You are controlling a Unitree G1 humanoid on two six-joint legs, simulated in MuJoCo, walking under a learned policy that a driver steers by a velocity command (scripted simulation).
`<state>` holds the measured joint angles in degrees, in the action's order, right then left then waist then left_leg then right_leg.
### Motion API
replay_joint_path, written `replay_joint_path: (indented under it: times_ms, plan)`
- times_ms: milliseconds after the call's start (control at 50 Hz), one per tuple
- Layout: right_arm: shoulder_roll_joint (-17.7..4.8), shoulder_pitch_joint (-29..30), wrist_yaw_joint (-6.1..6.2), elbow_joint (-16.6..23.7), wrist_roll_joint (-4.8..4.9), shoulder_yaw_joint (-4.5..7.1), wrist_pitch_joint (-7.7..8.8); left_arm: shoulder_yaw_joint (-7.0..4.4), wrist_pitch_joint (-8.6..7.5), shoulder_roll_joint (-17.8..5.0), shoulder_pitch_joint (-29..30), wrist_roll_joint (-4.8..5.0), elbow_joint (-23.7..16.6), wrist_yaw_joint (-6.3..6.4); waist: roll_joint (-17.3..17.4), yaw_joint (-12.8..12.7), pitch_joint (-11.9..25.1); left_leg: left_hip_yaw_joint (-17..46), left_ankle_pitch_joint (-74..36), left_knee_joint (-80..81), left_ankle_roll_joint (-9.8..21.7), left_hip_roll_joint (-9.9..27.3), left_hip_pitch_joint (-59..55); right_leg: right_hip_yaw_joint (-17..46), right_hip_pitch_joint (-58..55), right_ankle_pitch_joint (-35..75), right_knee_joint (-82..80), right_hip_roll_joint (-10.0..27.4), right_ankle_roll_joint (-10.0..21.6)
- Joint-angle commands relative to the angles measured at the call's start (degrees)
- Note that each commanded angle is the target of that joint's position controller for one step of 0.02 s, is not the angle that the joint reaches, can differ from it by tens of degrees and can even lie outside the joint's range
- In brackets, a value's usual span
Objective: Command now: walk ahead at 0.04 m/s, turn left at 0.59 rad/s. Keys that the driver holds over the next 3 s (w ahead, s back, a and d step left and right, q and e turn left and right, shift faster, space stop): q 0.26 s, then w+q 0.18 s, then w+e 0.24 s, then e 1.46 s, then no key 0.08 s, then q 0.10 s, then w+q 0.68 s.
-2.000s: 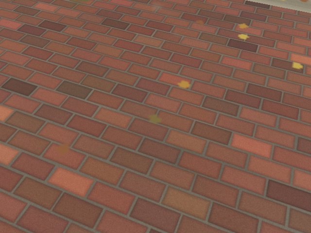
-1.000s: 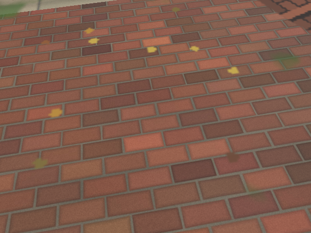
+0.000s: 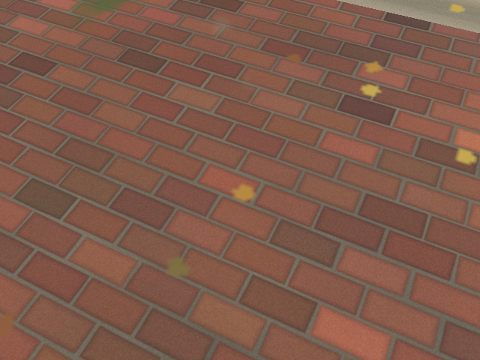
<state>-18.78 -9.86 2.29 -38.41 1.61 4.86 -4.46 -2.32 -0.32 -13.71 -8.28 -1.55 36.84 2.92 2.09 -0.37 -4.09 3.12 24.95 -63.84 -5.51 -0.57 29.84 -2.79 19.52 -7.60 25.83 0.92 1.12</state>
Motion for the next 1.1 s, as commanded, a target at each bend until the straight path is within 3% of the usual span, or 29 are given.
replay_joint_path:
  times_ms: [20,120,160,180,200,220,240,260,280,300,320,380,440,460,520,580,620,680,700,720,740,760,780,820,840,900,960,1020,1100]
  plan:
    - [-1.8,-0.4,-0.62,5.0,-0.23,0.26,0.66,-3.31,0.12,-9.9,0.6,0.33,-2.5,0.92,-11.2,-0.4,10.3,-1.8,-1.5,6.7,-0.2,2.3,-1.8,7.9,-10.7,15.9,-7.7,14.0,11.9]
    - [-3.4,-0.6,-2.45,5.9,-0.47,0.84,0.25,-4.03,0.52,-11.2,1.8,1.85,-1.6,-0.04,-11.9,-0.2,10.9,-4.2,-2.6,19.5,3.3,2.8,-9.1,6.5,-10.4,12.8,-6.2,16.7,11.3]
    - [-3.2,-4.0,-3.18,4.7,-0.37,1.3,0.31,-4.18,0.81,-11.6,2.8,2.78,-1.2,-0.21,-10.6,2.1,10.9,-6.6,-9.6,30.5,6.2,1.2,-15.3,4.0,-8.3,9.3,-2.3,15.8,8.4]
    - [-4.1,-6.2,-3.07,3.9,-0.39,1.81,0.53,-3.97,1.08,-10.3,0.6,3.02,0.0,-0.23,-8.1,2.5,10.0,-5.4,-13.7,36.3,8.3,0.2,-20.1,1.4,-4.4,4.1,2.3,13.6,4.9]
    - [-9.3,-7.1,-2.3,4.3,-0.39,3.18,0.9,-3.31,1.37,-7.4,-1.8,1.64,0.3,-0.57,5.7,0.9,7.9,9.9,-25.7,43.1,12.7,9.6,-26.1,-5.1,6.7,-9.8,16.0,7.5,-1.1]
    - [-15.4,-6.0,-2.06,6.1,-2.05,4.23,1.76,-2.72,1.02,-6.8,3.6,0.08,-4.0,-0.13,18.1,2.1,6.9,30.1,-36.1,45.7,24.9,23.0,-25.2,-2.4,20.6,-29.9,28.5,-1.6,-4.6]
    - [-12.1,-6.0,-2.26,6.2,-3.77,3.3,3.28,-3.48,0.75,-9.0,7.7,0.5,-4.1,0.21,10.9,4.8,9.1,28.7,-34.2,46.8,27.3,22.7,-23.1,5.7,20.3,-30.6,38.2,-1.1,-3.9]
    - [-10.4,-3.2,-2.26,5.9,-3.7,2.57,4.33,-3.79,0.97,-9.4,6.5,1.46,-3.4,0.29,8.5,2.3,7.7,23.1,-32.7,46.0,23.9,19.4,-21.7,7.2,20.3,-25.2,40.4,-0.4,-2.9]
    - [-8.5,-1.4,-1.88,5.6,-1.77,2.42,4.59,-4.24,1.01,-9.7,3.5,1.22,-1.5,0.38,5.1,0.7,8.0,19.4,-22.7,45.7,20.0,15.2,-23.1,7.4,20.9,-19.2,38.7,0.6,-2.8]
    - [-6.5,-1.4,-1.61,5.4,0.01,1.88,4.44,-4.64,0.75,-10.3,2.4,0.9,-0.6,0.27,5.4,0.9,8.4,18.7,-12.1,46.6,18.1,13.6,-24.2,7.1,21.4,-14.9,37.0,1.0,-2.9]
    - [-5.8,-2.5,-1.31,5.2,0.19,1.4,4.33,-4.63,0.26,-9.7,2.9,0.96,-0.6,-0.26,6.5,1.1,8.1,19.0,-4.1,48.2,17.8,12.0,-23.7,6.7,20.7,-11.4,36.6,0.7,-3.1]
    - [-6.0,-5.2,-0.55,4.9,-1.09,1.45,4.81,-4.37,-1.73,-8.9,6.2,2.3,-1.2,-1.86,6.6,2.1,6.0,21.0,0.4,51.1,17.9,11.5,-25.5,6.5,21.3,-5.8,28.0,-0.5,-3.2]
    - [-7.2,-7.5,-0.05,4.0,-0.79,1.98,5.47,-3.82,-3.36,-7.3,8.7,2.19,-1.0,-2.82,7.1,3.1,4.9,20.8,-2.6,50.9,18.0,10.6,-25.7,6.8,17.7,-4.5,16.8,-1.5,-3.4]
    - [-6.8,-8.0,-0.06,3.4,-0.52,1.83,5.58,-3.7,-3.62,-7.2,7.9,2.64,-0.2,-3.18,7.6,2.9,5.0,20.4,-2.0,50.9,18.1,11.0,-26.5,6.7,17.0,-4.3,14.2,-1.0,-3.2]
    - [-7.3,-8.9,-1.11,2.5,-0.75,1.64,6.42,-3.05,-4.32,-7.2,8.4,2.72,0.7,-4.27,7.2,4.5,3.8,19.0,-1.2,51.4,18.1,11.5,-23.0,4.7,11.6,-3.9,8.4,-0.1,-2.4]
    - [-8.1,-10.3,-2.12,1.4,-0.77,1.56,7.02,-2.49,-4.7,-7.6,9.3,3.45,0.3,-4.82,6.5,5.5,2.1,19.7,1.1,51.7,18.6,13.1,-21.6,3.9,9.5,-5.2,6.2,0.4,-0.3]
    - [-8.1,-10.0,-2.53,1.0,-0.88,1.48,7.31,-2.17,-5.14,-7.9,8.4,3.49,0.5,-5.26,5.8,4.9,2.0,18.8,-0.7,50.8,18.2,13.6,-21.4,3.2,7.1,-5.3,4.5,0.2,1.5]
    - [-6.9,-8.8,-2.75,0.6,-0.86,0.91,7.33,-2.1,-5.28,-8.2,1.5,3.21,3.1,-5.4,4.1,0.7,4.0,14.0,-6.3,45.3,15.6,11.3,-17.6,1.2,-4.8,-4.2,0.6,-1.6,3.9]
    - [-5.3,-7.4,-2.55,1.1,-1.46,0.27,7.52,-2.59,-5.21,-9.6,-3.2,3.16,4.4,-5.02,2.6,-1.8,5.9,10.6,-15.2,38.8,13.3,8.8,-15.0,4.0,-11.8,-3.5,-0.5,-0.5,5.5]
    - [-2.4,-6.3,-2.17,3.5,-2.2,-0.61,8.09,-3.74,-5.21,-15.0,-7.7,2.34,4.9,-4.64,-7.5,-2.5,10.1,2.1,-21.0,22.9,8.5,1.6,-7.3,18.1,-21.2,-0.5,-3.3,8.0,10.4]
    - [-3.6,-5.4,-1.34,5.5,-3.1,-0.4,9.0,-5.03,-4.89,-18.9,-11.9,1.93,5.5,-5.03,-18.1,-3.9,11.6,-1.2,1.1,7.3,3.7,-3.7,6.5,36.6,-29.5,6.3,-8.6,16.9,17.6]
    - [-6.2,-5.3,-1.38,5.4,-2.39,0.23,9.43,-3.96,-4.86,-15.6,-11.5,2.31,5.5,-5.1,-13.8,-3.3,9.9,2.0,7.6,0.0,3.0,-2.0,12.7,38.3,-30.7,11.3,-8.5,18.6,18.5]
    - [-6.6,-4.7,-1.62,5.0,-1.97,0.31,9.53,-3.2,-4.63,-13.2,-9.5,2.26,4.8,-4.8,-10.3,-2.5,7.8,2.3,4.9,-2.8,2.7,0.0,13.1,32.4,-28.4,18.9,-7.2,16.7,17.2]
    - [-5.3,-1.8,-1.61,5.8,-2.52,0.26,9.24,-2.71,-3.69,-11.9,-7.0,2.5,4.0,-4.08,-5.6,-1.5,6.7,1.6,0.1,0.1,2.4,2.1,12.2,24.9,-24.1,31.4,-6.3,13.3,14.9]
    - [-4.3,-1.1,-1.57,6.1,-2.56,0.18,8.84,-2.57,-3.19,-11.7,-6.2,2.5,3.8,-3.56,-5.9,-0.8,7.0,1.4,-1.8,2.9,2.2,2.5,9.7,22.7,-21.6,34.0,-6.6,11.6,13.9]
    - [-2.0,-0.7,-1.28,5.8,-2.11,-0.29,7.57,-3.36,-1.73,-13.8,-6.1,2.32,4.1,-2.35,-7.6,0.2,8.1,-0.3,-5.5,10.4,1.1,0.0,5.1,19.9,-17.5,38.5,-6.7,9.1,13.2]
    - [-1.6,2.5,-1.21,5.7,-1.9,-0.46,6.92,-3.6,0.17,-14.1,-5.8,3.22,3.9,-1.11,-8.0,-0.2,8.9,0.2,-11.8,17.9,0.7,-1.9,0.9,19.5,-14.1,35.5,-5.6,7.2,11.1]
    - [-1.3,6.5,-1.85,6.0,-1.53,-0.63,6.74,-3.67,1.69,-14.0,-6.9,3.43,3.8,-0.38,-8.3,-1.3,8.6,1.3,-14.6,23.5,0.6,-3.0,-2.0,21.9,-12.7,30.3,-4.3,6.8,9.8]
    - [-3.0,8.1,-2.08,6.2,-1.36,0.11,7.71,-3.88,2.15,-14.1,-5.8,3.39,2.8,0.13,-9.4,-1.1,7.3,2.8,-14.3,32.2,1.6,-3.9,-5.5,28.0,-14.3,25.3,-1.0,6.4,8.0]
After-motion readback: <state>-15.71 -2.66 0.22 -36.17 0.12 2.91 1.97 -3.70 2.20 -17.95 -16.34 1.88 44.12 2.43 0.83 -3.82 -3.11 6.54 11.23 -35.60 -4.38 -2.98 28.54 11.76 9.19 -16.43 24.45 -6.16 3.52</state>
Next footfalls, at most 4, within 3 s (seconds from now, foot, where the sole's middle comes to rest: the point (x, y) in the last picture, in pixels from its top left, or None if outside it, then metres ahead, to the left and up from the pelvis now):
0.18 left None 0.03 0.13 -0.77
0.70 right None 0.21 -0.06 -0.77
1.16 left None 0.36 0.14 -0.77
1.64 right None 0.27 -0.11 -0.77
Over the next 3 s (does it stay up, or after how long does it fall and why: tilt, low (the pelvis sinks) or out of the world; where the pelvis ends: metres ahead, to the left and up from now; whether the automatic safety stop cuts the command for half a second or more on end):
stays up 0.50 -0.03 -0.01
